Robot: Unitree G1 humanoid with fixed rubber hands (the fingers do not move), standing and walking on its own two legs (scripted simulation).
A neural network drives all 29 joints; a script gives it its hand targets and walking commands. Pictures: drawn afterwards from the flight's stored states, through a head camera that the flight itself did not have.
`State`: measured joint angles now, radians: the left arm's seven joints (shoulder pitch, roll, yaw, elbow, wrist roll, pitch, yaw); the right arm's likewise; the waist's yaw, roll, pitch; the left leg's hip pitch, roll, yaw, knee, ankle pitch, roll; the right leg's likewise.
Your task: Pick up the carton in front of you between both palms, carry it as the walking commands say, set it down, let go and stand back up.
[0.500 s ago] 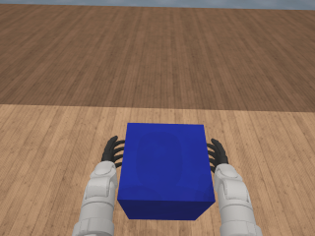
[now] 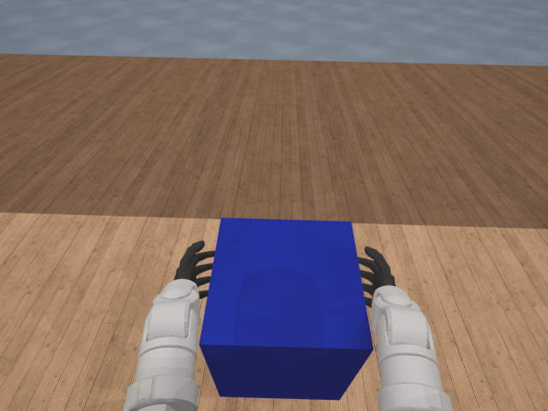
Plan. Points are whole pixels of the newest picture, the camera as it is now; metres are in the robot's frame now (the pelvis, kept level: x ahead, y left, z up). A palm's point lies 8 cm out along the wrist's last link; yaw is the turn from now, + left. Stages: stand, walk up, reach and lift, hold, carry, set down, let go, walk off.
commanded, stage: reach and lift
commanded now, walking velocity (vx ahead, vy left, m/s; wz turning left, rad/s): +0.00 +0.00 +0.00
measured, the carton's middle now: (282, 312) +0.31 +0.00 -0.04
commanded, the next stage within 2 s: hold in 0.70 s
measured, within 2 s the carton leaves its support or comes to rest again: neither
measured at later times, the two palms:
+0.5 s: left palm (186, 280) +0.31 +0.15 +0.04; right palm (382, 285) +0.31 -0.15 +0.04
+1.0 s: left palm (180, 283) +0.30 +0.15 +0.06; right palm (385, 288) +0.30 -0.15 +0.06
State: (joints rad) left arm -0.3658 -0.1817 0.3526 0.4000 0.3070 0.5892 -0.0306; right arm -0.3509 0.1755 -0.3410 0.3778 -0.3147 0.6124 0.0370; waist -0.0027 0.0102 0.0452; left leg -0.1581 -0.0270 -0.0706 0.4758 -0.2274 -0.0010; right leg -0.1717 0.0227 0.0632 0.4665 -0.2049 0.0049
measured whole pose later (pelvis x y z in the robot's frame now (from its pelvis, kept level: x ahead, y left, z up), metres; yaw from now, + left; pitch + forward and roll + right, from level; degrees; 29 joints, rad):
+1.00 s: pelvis +0.01 +0.00 +0.01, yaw +0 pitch -9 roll +0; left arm -0.27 -0.15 0.23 0.21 0.26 0.76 -0.02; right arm -0.26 0.15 -0.21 0.20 -0.26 0.77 0.02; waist 0.00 0.01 0.04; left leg -0.02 -0.02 -0.07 0.37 -0.20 0.00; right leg -0.03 0.02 0.07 0.36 -0.17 0.01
